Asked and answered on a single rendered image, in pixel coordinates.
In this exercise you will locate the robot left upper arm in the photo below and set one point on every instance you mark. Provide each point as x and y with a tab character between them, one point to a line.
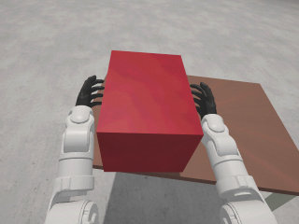
74	212

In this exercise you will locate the robot right hand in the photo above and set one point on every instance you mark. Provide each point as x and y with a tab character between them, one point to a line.
207	103

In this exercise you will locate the robot left hand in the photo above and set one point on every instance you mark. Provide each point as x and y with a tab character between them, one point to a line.
85	95

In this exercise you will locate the table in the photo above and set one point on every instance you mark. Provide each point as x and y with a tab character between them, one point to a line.
265	146

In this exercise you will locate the robot right upper arm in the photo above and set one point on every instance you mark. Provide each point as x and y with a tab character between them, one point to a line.
246	212

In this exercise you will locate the carton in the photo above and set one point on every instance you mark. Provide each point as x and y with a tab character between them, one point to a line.
148	121

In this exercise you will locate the robot left forearm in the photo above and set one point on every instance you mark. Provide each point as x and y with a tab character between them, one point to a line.
75	168

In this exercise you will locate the robot right forearm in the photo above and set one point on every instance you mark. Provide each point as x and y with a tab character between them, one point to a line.
234	184

